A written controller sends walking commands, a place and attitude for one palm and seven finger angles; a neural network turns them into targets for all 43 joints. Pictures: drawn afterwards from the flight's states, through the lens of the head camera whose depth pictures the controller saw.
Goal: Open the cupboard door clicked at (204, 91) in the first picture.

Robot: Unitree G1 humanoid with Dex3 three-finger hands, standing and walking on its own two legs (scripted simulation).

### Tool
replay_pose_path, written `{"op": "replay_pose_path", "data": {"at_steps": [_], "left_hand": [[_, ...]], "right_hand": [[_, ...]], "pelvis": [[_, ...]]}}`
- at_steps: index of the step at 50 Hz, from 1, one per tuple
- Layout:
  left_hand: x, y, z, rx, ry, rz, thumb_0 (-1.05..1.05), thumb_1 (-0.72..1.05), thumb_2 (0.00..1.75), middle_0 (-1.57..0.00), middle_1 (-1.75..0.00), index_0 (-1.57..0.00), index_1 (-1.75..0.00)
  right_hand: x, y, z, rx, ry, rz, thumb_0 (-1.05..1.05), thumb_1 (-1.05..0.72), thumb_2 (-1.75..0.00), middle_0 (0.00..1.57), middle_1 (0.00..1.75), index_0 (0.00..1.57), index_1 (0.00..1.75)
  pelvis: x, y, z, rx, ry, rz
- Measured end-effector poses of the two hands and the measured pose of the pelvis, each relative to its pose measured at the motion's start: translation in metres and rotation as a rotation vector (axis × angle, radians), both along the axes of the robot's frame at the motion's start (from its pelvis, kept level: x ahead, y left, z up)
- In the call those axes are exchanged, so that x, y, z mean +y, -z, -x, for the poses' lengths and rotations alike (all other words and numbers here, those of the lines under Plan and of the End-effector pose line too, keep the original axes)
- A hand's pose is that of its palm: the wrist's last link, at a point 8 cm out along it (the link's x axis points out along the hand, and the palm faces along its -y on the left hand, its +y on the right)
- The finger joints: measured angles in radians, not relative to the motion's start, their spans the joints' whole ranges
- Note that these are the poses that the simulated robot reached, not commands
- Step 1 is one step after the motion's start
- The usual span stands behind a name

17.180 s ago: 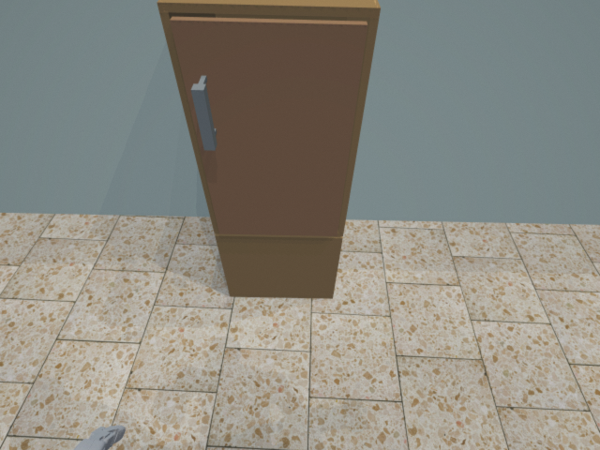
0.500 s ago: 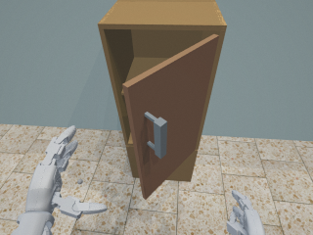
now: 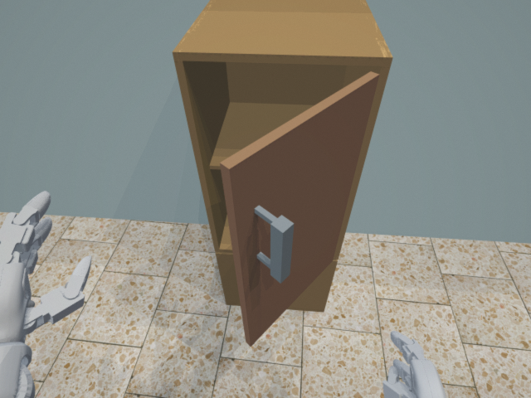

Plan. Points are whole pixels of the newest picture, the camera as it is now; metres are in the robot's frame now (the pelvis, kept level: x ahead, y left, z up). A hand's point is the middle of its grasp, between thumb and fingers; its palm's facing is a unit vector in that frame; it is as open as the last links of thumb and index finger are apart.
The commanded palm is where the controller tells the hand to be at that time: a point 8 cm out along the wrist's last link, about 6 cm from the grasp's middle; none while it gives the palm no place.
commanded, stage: draw the hand back to the body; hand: left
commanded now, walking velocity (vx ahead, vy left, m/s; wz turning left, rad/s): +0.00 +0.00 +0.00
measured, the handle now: (271, 244) +0.34 +0.04 +0.06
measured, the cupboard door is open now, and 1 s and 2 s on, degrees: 51 51 51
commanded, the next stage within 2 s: step back with the hand held close in 0.42 s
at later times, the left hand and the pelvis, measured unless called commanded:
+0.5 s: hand (79, 286) +0.19 +0.24 +0.15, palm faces +0.46 -0.79 -0.40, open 7.4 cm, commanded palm +0.14 +0.28 +0.17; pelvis +0.00 -0.02 +0.00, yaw +0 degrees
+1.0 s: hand (46, 313) +0.16 +0.26 +0.15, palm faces +0.32 -0.80 -0.50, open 7.4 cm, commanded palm +0.09 +0.30 +0.17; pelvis -0.06 +0.00 +0.00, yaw -1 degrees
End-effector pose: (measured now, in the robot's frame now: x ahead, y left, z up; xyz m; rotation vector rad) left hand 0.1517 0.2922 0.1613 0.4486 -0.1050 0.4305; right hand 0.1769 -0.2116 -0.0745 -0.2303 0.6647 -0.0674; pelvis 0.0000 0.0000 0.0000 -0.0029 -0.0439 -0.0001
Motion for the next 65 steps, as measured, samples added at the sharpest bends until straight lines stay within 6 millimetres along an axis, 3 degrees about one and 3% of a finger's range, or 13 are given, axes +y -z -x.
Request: {"op": "replay_pose_path", "data": {"at_steps": [6, 13, 18, 33, 43, 53, 60, 65], "left_hand": [[0.007, -0.011, 0.002, -0.029, -0.049, -0.026, 0.01, 0.73, 0.82, -0.20, -0.30, -0.20, -0.30], [-0.007, -0.002, 0.002, -0.004, -0.036, 0.012, 0.01, 0.85, 0.87, -0.21, -0.30, -0.20, -0.30], [-0.013, 0.000, 0.003, 0.005, -0.029, 0.011, 0.01, 0.88, 0.89, -0.21, -0.30, -0.21, -0.30], [-0.021, -0.018, 0.004, -0.030, 0.001, -0.073, 0.01, 0.89, 0.89, -0.21, -0.30, -0.21, -0.30], [-0.013, -0.006, 0.009, 0.066, 0.104, -0.104, 0.01, 0.89, 0.89, -0.21, -0.30, -0.21, -0.30], [0.009, -0.016, 0.050, -0.042, 0.129, -0.146, 0.01, 0.89, 0.89, -0.21, -0.30, -0.21, -0.30], [0.020, -0.014, 0.102, -0.080, 0.058, -0.192, 0.01, 0.89, 0.89, -0.21, -0.30, -0.21, -0.30], [0.018, -0.016, 0.146, -0.093, -0.003, -0.174, 0.01, 0.89, 0.89, -0.21, -0.30, -0.21, -0.30]], "right_hand": [[-0.011, 0.001, -0.001, 0.009, 0.010, 0.006, 0.02, -0.90, -0.90, 0.20, 0.30, 0.20, 0.30], [-0.023, 0.002, 0.001, 0.014, 0.020, 0.006, 0.02, -0.90, -0.90, 0.20, 0.30, 0.20, 0.30], [-0.029, 0.002, 0.002, 0.013, 0.028, 0.008, 0.02, -0.90, -0.90, 0.20, 0.30, 0.20, 0.30], [-0.041, 0.003, 0.001, 0.027, 0.040, 0.000, 0.02, -0.90, -0.90, 0.20, 0.30, 0.20, 0.30], [-0.044, -0.003, 0.030, 0.069, 0.138, 0.035, 0.02, -0.90, -0.90, 0.20, 0.30, 0.20, 0.30], [-0.021, -0.008, 0.082, 0.061, 0.137, 0.054, 0.02, -0.90, -0.90, 0.20, 0.30, 0.20, 0.30], [-0.006, 0.007, 0.116, 0.049, 0.072, 0.036, 0.01, -0.90, -0.90, 0.20, 0.30, 0.20, 0.30], [0.000, 0.021, 0.136, 0.081, 0.010, 0.019, 0.02, -0.90, -0.90, 0.20, 0.30, 0.20, 0.30]], "pelvis": [[-0.005, -0.001, -0.001, -0.003, -0.001, 0.000], [-0.012, -0.002, 0.000, -0.007, -0.003, -0.003], [-0.019, -0.002, 0.000, -0.012, -0.003, -0.002], [-0.027, -0.002, 0.005, 0.013, -0.009, 0.013], [-0.009, 0.000, 0.029, 0.045, 0.022, 0.015], [0.009, 0.005, 0.072, 0.033, 0.019, 0.027], [0.010, 0.015, 0.106, 0.030, -0.042, 0.038], [0.008, 0.017, 0.133, 0.032, -0.069, 0.041]]}}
